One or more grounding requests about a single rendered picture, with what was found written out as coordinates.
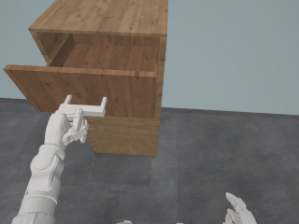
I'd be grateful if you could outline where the left robot hand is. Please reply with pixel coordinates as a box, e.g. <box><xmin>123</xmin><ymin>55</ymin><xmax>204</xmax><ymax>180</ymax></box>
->
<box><xmin>44</xmin><ymin>106</ymin><xmax>89</xmax><ymax>150</ymax></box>

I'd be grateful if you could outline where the right robot hand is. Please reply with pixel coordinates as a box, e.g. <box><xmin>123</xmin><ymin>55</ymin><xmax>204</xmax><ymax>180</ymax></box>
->
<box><xmin>222</xmin><ymin>192</ymin><xmax>257</xmax><ymax>224</ymax></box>

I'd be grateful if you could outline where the left robot forearm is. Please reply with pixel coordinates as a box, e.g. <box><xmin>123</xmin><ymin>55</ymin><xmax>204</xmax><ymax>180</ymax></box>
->
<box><xmin>11</xmin><ymin>144</ymin><xmax>65</xmax><ymax>224</ymax></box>

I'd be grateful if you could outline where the cabinet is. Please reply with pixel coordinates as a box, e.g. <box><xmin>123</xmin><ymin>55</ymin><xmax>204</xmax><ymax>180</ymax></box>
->
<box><xmin>28</xmin><ymin>0</ymin><xmax>168</xmax><ymax>157</ymax></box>

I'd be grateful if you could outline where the handle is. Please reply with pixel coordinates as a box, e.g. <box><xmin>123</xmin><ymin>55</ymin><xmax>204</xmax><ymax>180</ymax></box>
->
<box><xmin>59</xmin><ymin>94</ymin><xmax>107</xmax><ymax>117</ymax></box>

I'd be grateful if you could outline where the drawer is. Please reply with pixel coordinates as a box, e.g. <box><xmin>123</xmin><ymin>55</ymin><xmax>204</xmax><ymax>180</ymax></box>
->
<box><xmin>3</xmin><ymin>33</ymin><xmax>160</xmax><ymax>119</ymax></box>

